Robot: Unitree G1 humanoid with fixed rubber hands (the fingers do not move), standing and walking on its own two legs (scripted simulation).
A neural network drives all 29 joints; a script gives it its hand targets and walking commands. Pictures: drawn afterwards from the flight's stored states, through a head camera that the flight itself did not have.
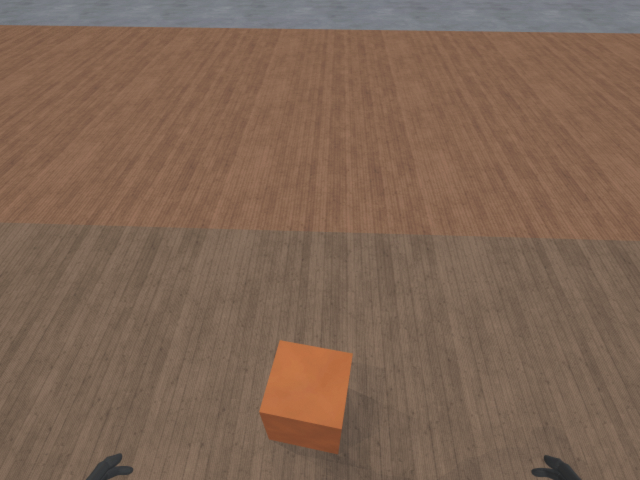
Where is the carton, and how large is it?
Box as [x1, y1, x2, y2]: [259, 340, 352, 453]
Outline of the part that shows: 280,340 259,410 269,439 337,453 352,353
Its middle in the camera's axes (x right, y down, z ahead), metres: -0.03 +0.45 +1.11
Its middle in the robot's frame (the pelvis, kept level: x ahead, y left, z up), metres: +0.45 +0.05 -0.66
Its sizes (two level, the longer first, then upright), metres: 0.210 0.200 0.250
